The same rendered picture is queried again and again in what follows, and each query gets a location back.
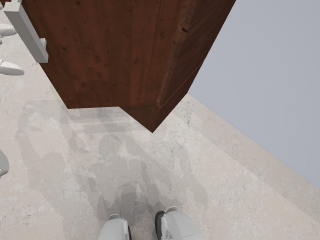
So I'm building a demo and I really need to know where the left robot shin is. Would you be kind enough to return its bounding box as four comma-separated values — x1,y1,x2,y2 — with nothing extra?
109,214,121,220

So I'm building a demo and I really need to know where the robot left hand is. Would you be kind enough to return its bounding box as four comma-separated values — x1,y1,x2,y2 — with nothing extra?
0,2,25,76

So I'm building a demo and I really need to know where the cupboard door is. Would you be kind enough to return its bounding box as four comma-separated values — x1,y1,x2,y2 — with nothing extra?
0,0,185,109

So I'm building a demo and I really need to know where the robot left upper arm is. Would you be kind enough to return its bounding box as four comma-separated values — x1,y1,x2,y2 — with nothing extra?
0,150,10,227

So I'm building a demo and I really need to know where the handle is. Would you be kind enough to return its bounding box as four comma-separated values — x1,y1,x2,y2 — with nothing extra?
3,0,49,63

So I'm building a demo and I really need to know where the robot right foot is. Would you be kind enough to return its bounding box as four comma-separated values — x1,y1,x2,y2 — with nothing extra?
155,211,165,240

